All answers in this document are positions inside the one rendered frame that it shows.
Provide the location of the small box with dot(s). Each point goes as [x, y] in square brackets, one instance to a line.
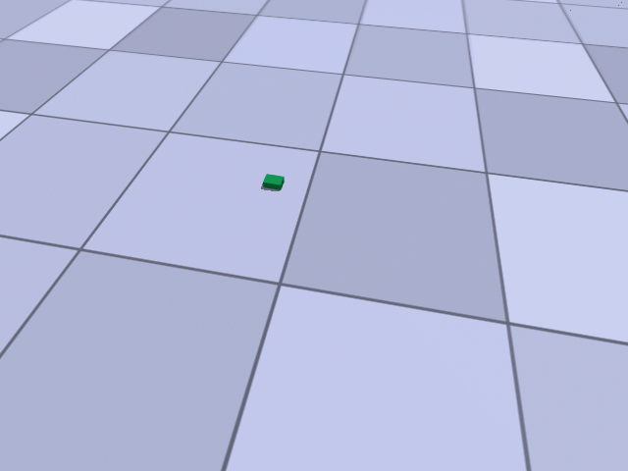
[273, 182]

